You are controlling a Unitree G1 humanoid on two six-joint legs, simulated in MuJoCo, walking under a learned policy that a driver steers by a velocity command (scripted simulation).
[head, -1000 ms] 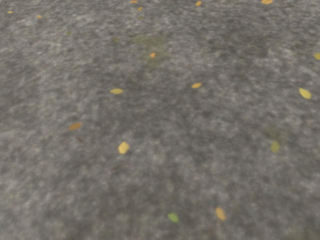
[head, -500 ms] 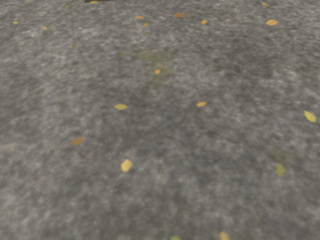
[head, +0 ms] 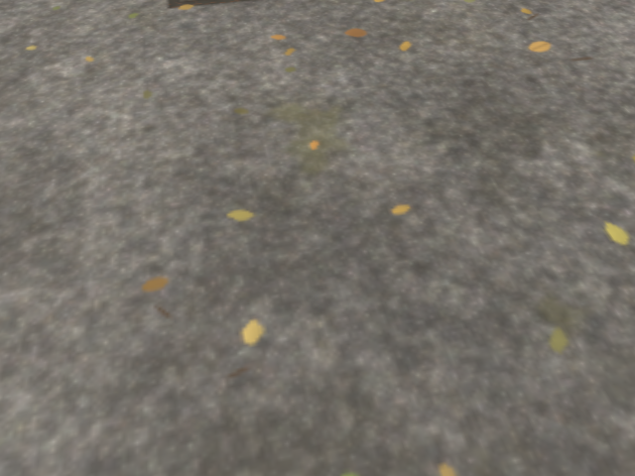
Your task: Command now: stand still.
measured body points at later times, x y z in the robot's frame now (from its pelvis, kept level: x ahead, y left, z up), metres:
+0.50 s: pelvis +0.00 +0.00 +0.00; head +0.01 +0.00 +0.45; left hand +0.02 +0.24 -0.16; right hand -0.02 -0.23 -0.16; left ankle -0.04 +0.12 -0.74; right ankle +0.03 -0.13 -0.74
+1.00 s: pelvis +0.00 +0.00 +0.00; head +0.02 +0.00 +0.45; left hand +0.02 +0.24 -0.16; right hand -0.03 -0.23 -0.16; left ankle -0.04 +0.12 -0.74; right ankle +0.03 -0.13 -0.74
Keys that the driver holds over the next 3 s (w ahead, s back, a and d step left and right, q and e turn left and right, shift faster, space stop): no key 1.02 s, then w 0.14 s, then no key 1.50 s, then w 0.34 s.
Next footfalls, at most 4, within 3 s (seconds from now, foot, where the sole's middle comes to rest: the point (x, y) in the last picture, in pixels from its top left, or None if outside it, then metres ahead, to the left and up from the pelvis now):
1.52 left None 0.13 0.11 -0.77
2.98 left None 0.19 0.14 -0.77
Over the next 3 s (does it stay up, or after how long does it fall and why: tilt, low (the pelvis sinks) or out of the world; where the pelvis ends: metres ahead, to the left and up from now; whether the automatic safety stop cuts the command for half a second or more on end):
stays up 0.13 0.03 -0.01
